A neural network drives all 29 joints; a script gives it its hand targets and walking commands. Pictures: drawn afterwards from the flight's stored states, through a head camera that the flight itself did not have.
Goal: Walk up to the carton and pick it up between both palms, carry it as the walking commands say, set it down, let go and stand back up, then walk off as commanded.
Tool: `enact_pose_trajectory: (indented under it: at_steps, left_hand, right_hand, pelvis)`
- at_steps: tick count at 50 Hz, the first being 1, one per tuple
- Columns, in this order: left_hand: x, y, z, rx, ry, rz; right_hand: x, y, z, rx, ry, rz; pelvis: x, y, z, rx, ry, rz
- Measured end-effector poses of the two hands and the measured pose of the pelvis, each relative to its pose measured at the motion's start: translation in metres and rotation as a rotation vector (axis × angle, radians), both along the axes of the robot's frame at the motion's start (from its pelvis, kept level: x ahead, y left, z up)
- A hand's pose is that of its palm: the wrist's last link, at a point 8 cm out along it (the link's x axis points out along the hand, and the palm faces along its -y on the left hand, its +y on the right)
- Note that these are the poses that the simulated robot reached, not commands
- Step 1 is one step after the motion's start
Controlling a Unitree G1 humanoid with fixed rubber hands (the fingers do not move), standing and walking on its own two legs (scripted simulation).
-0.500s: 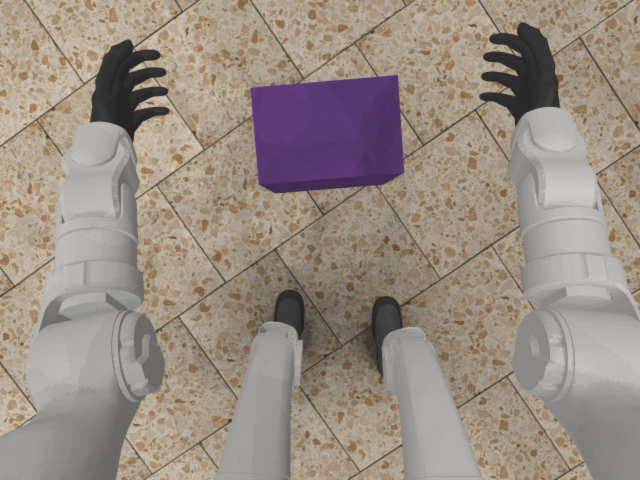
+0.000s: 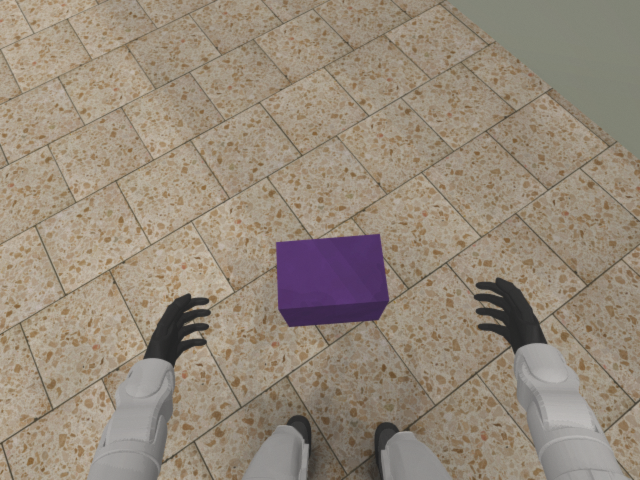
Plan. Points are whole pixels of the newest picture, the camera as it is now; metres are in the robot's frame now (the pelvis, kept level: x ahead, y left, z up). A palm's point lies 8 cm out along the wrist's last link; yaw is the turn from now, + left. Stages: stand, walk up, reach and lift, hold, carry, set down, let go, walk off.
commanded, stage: let go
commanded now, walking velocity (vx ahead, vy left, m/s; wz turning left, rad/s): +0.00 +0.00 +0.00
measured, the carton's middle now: (331, 284) +0.51 +0.03 -0.63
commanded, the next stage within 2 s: stand in 0.62 s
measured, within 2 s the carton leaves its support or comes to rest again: neither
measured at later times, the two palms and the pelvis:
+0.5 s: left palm (152, 420) +0.19 +0.22 -0.04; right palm (576, 418) +0.20 -0.24 -0.04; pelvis +0.03 -0.01 +0.02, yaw +0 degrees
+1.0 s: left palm (113, 433) +0.17 +0.28 -0.07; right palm (609, 464) +0.15 -0.29 -0.08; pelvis +0.06 +0.00 +0.02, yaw -1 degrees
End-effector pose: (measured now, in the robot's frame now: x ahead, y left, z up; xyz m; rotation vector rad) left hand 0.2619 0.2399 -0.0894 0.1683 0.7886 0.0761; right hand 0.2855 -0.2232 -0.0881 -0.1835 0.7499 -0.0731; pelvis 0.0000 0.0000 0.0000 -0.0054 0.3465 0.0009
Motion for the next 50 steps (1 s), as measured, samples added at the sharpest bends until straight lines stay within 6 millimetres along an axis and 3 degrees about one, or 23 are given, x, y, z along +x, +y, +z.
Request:
enact_pose_trajectory:
  at_steps: [9,14,19,31,41,46,50]
  left_hand:
    - [-0.065,-0.009,0.036,0.015,0.002,0.009]
    - [-0.087,-0.015,0.044,0.012,0.013,0.002]
    - [-0.088,-0.02,0.044,-0.008,0.015,0.005]
    - [-0.07,-0.012,0.047,0.003,0.015,-0.011]
    - [-0.078,0.039,0.026,0.134,0.088,0.092]
    - [-0.085,0.044,0.02,0.152,0.124,0.109]
    - [-0.093,0.04,0.015,0.153,0.155,0.11]
  right_hand:
    - [-0.067,-0.016,0.031,-0.003,0.021,0.016]
    - [-0.093,-0.027,0.042,-0.016,0.035,0.019]
    - [-0.1,-0.029,0.045,-0.017,0.051,0.028]
    - [-0.086,-0.006,0.043,0.021,0.054,0.009]
    - [-0.108,-0.051,0.023,-0.102,0.124,-0.127]
    - [-0.124,-0.064,0.017,-0.14,0.188,-0.162]
    - [-0.138,-0.063,0.01,-0.135,0.236,-0.17]
  pelvis:
    - [0.012,-0.01,0.02,0.01,-0.212,0.01]
    - [0.019,-0.015,0.024,0.017,-0.319,0.011]
    - [0.021,-0.016,0.024,0.022,-0.405,0.015]
    - [0.034,-0.005,0.024,0.011,-0.443,-0.006]
    - [0.058,0.001,0.019,0.006,-0.373,-0.012]
    - [0.061,0.001,0.02,0.007,-0.369,-0.01]
    - [0.059,0.0,0.021,0.007,-0.374,-0.011]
